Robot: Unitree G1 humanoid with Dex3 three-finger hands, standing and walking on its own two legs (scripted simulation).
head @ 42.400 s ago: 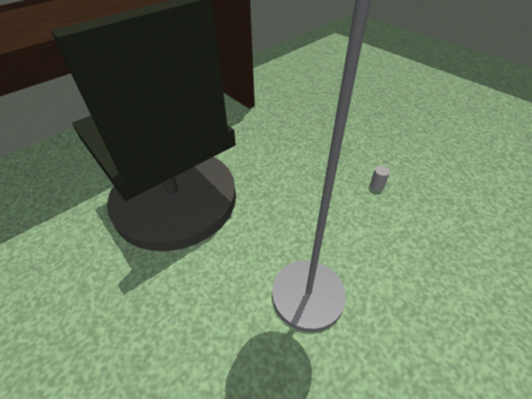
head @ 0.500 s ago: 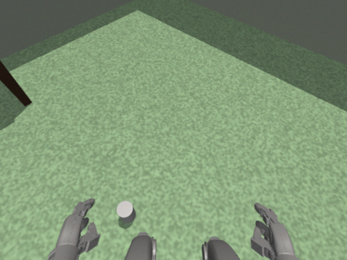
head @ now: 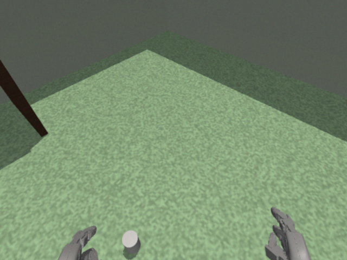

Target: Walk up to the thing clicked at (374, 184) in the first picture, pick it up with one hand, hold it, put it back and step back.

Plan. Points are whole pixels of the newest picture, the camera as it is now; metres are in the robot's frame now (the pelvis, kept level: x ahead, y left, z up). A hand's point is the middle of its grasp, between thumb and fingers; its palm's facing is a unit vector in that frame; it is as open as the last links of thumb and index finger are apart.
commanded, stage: home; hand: left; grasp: from above
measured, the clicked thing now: (131, 242) +0.37 +0.22 -0.66
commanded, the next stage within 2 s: stand in 1.72 s
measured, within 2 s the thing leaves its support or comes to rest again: neither
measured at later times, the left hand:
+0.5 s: hand out of the picture +0.16 +0.18 -0.05, palm faces +0.04 -0.98 -0.20, open 7.5 cm
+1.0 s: hand out of the picture +0.16 +0.18 -0.05, palm faces +0.04 -0.98 -0.21, open 7.4 cm
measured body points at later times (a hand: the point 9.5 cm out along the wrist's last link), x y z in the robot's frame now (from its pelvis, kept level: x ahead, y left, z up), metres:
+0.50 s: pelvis +0.00 +0.00 +0.00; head +0.02 +0.00 +0.45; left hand +0.15 +0.23 -0.03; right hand +0.15 -0.24 -0.07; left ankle +0.02 +0.12 -0.68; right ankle -0.01 -0.13 -0.68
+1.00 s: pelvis +0.00 +0.00 +0.00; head +0.02 +0.00 +0.45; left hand +0.16 +0.23 -0.03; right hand +0.16 -0.24 -0.06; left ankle +0.02 +0.12 -0.68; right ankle -0.01 -0.13 -0.68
